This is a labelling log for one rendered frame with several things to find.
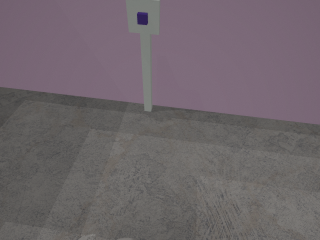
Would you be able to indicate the panel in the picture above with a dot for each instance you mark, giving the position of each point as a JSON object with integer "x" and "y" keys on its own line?
{"x": 152, "y": 7}

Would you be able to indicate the button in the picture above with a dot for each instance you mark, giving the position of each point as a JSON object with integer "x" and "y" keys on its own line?
{"x": 142, "y": 18}

